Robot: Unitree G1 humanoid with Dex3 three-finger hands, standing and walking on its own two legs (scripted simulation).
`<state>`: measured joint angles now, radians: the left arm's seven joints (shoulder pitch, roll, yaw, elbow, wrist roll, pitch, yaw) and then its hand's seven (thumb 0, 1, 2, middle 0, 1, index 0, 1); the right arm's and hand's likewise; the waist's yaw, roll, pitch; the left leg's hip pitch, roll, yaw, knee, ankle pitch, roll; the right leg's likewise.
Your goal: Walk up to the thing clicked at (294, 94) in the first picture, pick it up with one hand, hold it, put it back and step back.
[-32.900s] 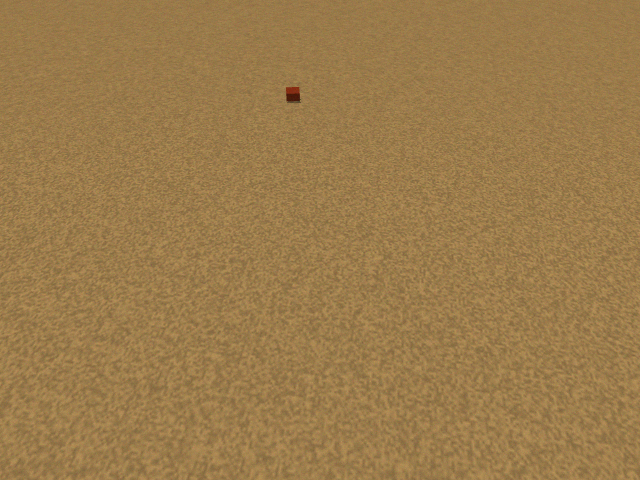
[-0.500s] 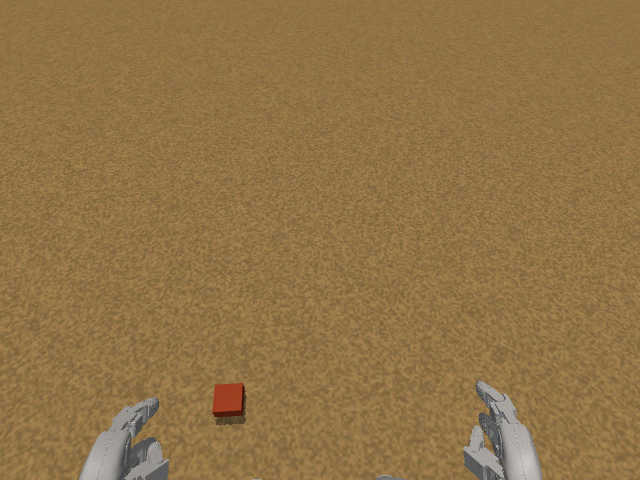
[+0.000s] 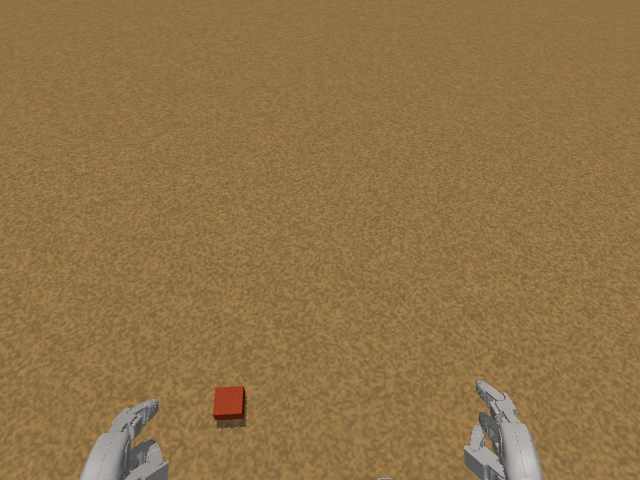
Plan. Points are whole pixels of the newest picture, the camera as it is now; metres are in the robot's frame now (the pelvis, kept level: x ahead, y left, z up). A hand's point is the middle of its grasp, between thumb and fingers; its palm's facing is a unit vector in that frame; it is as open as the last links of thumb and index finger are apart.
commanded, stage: stand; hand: left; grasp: from above
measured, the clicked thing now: (229, 403) +0.45 +0.23 -0.69
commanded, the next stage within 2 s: none
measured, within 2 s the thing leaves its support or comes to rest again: neither
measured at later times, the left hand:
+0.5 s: hand out of the picture +0.06 +0.23 -0.11, palm faces +0.03 -0.94 -0.33, open 7.4 cm
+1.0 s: hand out of the picture +0.03 +0.24 -0.10, palm faces +0.03 -0.94 -0.35, open 7.4 cm
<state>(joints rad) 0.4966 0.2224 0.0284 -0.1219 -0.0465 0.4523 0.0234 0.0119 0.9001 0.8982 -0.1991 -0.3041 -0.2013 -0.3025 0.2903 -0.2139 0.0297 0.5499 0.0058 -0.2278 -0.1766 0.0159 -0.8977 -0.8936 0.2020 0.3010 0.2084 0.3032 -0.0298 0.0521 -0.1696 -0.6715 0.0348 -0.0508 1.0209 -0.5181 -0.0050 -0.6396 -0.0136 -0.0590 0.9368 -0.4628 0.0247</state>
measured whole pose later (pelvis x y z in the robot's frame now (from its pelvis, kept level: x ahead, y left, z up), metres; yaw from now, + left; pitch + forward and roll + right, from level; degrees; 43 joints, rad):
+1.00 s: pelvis -0.01 -0.01 +0.06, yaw +0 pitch -4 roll +0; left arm 0.17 0.29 0.03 1.13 0.03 0.01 0.03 0.01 0.90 0.90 -0.20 -0.30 -0.20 -0.30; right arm 0.15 -0.30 -0.03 1.11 -0.03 0.00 -0.01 0.01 -0.90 -0.89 0.20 0.30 0.21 0.30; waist 0.02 0.03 0.06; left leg -0.12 0.00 -0.01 0.39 -0.20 0.00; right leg -0.13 -0.04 -0.03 0.39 -0.19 0.03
